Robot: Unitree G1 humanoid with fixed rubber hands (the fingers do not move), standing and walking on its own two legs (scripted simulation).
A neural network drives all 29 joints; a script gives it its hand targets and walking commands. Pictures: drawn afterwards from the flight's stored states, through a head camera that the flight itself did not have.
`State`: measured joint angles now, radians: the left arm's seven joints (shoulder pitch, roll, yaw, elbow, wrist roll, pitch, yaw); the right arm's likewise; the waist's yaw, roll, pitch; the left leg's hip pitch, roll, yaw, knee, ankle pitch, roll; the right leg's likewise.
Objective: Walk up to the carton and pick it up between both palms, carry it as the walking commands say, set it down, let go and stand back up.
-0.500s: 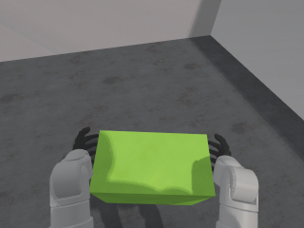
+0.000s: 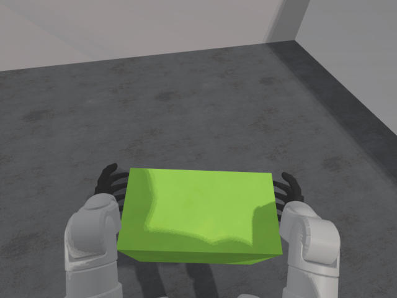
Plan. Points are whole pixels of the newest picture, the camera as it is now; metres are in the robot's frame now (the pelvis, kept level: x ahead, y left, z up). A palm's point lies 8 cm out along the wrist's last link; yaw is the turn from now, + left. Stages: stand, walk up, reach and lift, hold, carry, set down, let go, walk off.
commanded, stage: carry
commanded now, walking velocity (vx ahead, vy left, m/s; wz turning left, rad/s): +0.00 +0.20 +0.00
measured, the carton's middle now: (198, 222) +0.28 +0.00 -0.03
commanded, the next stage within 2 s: none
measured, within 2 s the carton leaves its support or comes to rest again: neither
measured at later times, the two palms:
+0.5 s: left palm (28, 234) +0.22 +0.28 +0.06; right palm (234, 233) +0.22 -0.06 +0.06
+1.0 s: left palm out of the picture +0.17 +0.32 +0.08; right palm (216, 277) +0.16 -0.02 +0.06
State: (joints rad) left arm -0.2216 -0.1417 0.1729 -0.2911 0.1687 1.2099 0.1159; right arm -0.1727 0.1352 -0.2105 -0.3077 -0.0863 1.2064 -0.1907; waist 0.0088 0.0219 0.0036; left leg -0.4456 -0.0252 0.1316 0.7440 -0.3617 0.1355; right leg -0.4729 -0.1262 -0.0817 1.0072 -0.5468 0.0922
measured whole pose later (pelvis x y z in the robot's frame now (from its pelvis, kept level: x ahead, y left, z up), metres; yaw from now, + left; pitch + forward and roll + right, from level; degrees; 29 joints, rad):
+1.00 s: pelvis -0.10 +0.16 +0.00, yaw -1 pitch +1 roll +1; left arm -0.23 -0.14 0.16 -0.26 0.17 1.20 0.12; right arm -0.17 0.13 -0.23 -0.31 -0.09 1.22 -0.20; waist 0.02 0.01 0.00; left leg -0.50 -0.04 0.15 0.91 -0.41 0.06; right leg -0.37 -0.14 -0.08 0.75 -0.40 0.04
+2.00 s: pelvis -0.21 +0.29 +0.00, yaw -2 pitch +1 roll +1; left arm -0.23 -0.14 0.18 -0.35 0.17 1.22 0.11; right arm -0.21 0.14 -0.22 -0.34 -0.09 1.22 -0.19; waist 0.02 0.00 0.04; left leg -0.46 -0.03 0.18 0.70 -0.26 0.11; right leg -0.37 -0.10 -0.08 0.83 -0.55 0.06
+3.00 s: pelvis -0.30 +0.41 +0.00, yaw -1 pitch +2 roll -1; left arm -0.24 -0.15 0.19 -0.34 0.17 1.21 0.11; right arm -0.22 0.14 -0.22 -0.34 -0.09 1.23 -0.19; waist 0.01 0.00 0.04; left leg -0.46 -0.01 0.11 0.68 -0.27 0.08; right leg -0.46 -0.10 -0.09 0.98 -0.56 0.05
